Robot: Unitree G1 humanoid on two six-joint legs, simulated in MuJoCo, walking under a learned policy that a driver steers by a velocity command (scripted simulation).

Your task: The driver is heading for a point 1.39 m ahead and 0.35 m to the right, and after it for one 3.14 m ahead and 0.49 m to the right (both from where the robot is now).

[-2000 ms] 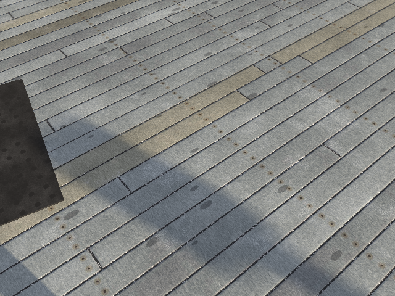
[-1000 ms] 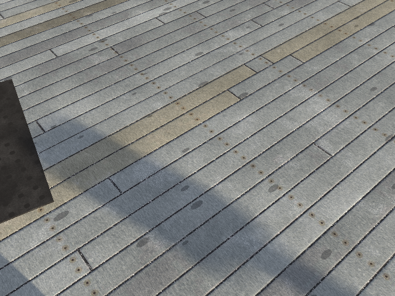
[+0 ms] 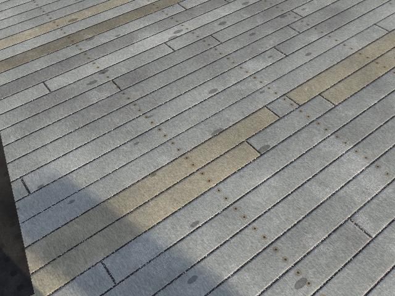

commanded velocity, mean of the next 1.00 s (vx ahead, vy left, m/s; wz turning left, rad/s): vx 0.50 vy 0.00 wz -0.41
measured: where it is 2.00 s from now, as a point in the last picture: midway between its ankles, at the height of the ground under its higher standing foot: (287, 175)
